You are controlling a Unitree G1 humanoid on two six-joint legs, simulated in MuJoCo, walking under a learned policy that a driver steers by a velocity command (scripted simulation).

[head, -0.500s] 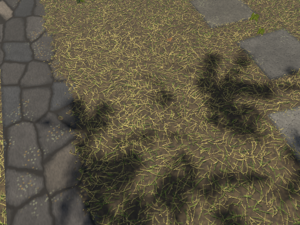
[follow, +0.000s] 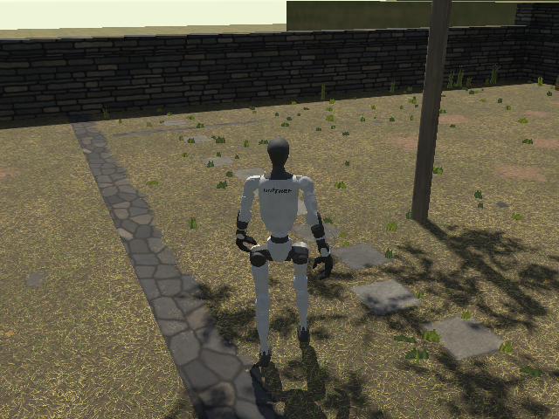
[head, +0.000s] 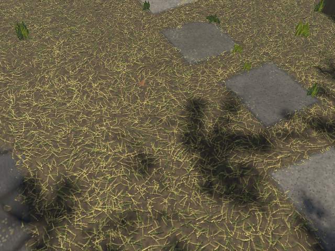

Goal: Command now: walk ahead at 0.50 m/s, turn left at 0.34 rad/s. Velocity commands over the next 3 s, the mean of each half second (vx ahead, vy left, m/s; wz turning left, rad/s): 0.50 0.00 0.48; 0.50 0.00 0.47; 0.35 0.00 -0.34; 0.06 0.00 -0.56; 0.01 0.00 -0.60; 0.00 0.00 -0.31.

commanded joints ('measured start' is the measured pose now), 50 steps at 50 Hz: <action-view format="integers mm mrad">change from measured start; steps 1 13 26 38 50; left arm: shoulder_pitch -79 183 325 239 -25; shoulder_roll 74 83 146 122 71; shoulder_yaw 11 47 78 64 46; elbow -81 -15 75 -40 -104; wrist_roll -11 -11 -17 2 -10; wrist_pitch -18 -55 -59 -30 9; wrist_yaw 9 50 48 35 4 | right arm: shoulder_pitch -2 -88 -473 -201 -18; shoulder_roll -179 -97 -67 -170 -158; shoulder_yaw -43 -42 -9 -59 -41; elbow -54 -126 -288 -199 -114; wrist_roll -3 -30 -34 2 -4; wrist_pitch -10 49 62 42 -13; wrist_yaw -4 18 66 -18 -12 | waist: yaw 24 75 125 88 4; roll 118 -77 -43 40 85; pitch -5 -26 46 -56 6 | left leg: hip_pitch -91 -545 -547 -14 85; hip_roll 234 151 142 271 220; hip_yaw -199 -27 118 -309 -133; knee -53 832 399 -30 -120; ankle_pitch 368 -77 160 337 471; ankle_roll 125 -18 0 224 114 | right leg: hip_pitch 124 476 573 -49 -114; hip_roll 48 -206 -204 -68 -46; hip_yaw -47 174 -183 5 -62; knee -80 -512 -510 512 36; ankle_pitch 47 -41 297 -208 142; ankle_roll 8 -155 -142 -4 -21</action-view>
